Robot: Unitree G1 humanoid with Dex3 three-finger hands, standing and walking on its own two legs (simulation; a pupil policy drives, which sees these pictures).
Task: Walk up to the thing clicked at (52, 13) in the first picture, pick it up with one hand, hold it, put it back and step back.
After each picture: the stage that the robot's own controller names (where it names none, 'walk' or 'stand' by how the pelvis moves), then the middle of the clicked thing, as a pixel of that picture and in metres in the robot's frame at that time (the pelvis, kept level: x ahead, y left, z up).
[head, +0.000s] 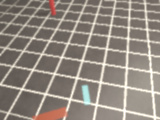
stand; (52, 6) +2.15 +0.51 -0.66
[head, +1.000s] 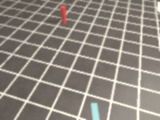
walk; (63, 15) +2.04 +0.29 -0.64
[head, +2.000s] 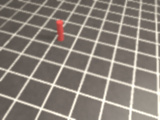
walk; (60, 31) +1.44 +0.22 -0.65
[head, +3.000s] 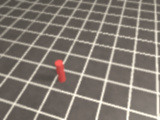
walk; (60, 71) +0.92 +0.23 -0.65
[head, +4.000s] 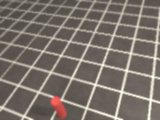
walk; (59, 108) +0.54 +0.29 -0.63
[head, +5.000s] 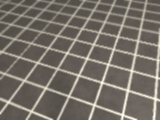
stand; out of the picture +0.36 +0.24 -0.64
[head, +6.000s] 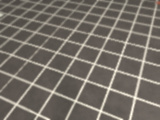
stand; out of the picture +0.36 +0.21 -0.66
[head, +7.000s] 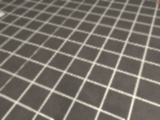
stand; out of the picture +0.37 +0.23 -0.66
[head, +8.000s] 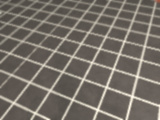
stand; out of the picture +0.36 +0.24 -0.66
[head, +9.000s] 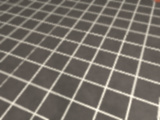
stand; out of the picture +0.35 +0.24 -0.66
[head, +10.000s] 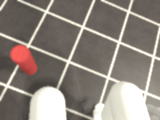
go down; (26, 62) +0.45 +0.24 -0.31
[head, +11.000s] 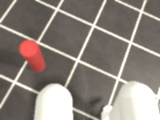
approach; (34, 58) +0.45 +0.23 -0.27
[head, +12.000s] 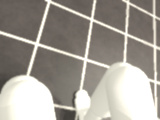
close in; out of the picture +0.45 +0.27 -0.17
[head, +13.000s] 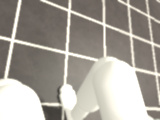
close; out of the picture +0.45 +0.29 -0.17
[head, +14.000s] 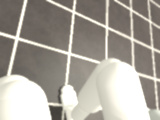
lift; out of the picture +0.41 +0.28 -0.17
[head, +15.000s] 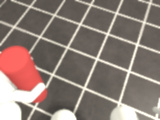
lift; (28, 80) +0.33 +0.20 +0.01
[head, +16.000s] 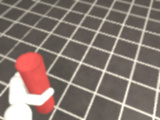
hold; (38, 87) +0.33 +0.18 +0.02
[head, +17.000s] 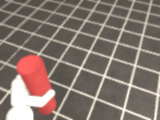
hold; (40, 88) +0.33 +0.18 +0.02
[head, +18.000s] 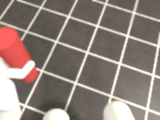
crouch; (19, 60) +0.42 +0.21 -0.04
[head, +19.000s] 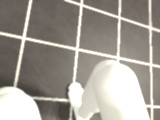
lower; out of the picture +0.50 +0.28 -0.14
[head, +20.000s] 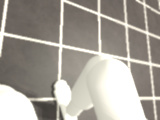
lower; out of the picture +0.48 +0.30 -0.18
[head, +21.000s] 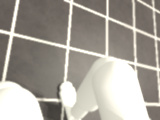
lower; out of the picture +0.46 +0.30 -0.17
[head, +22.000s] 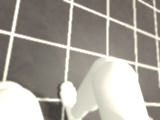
lower; out of the picture +0.46 +0.29 -0.18
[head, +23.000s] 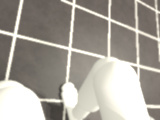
loosen; out of the picture +0.45 +0.29 -0.17
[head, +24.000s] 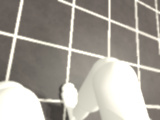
open; out of the picture +0.45 +0.27 -0.18
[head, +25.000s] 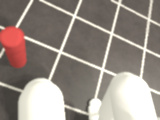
stand; (15, 50) +0.46 +0.24 -0.21
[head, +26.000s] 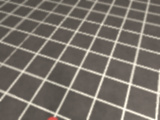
stand; out of the picture +0.37 +0.20 -0.58
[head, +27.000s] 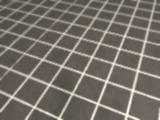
stand; out of the picture +0.38 +0.21 -0.60
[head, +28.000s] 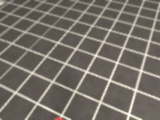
stand; out of the picture +0.38 +0.20 -0.61
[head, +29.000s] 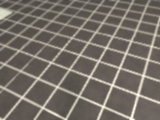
walk; out of the picture +0.40 +0.20 -0.66
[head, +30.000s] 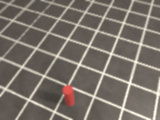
walk; (69, 96) +0.52 +0.14 -0.63
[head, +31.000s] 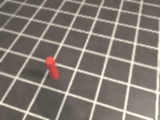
walk; (52, 68) +0.75 +0.29 -0.62
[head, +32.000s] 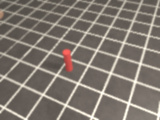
stand; (68, 61) +1.01 +0.23 -0.64
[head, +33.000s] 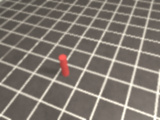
stand; (64, 66) +1.00 +0.24 -0.66
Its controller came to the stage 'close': yes
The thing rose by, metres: 0.70
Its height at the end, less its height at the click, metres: +0.00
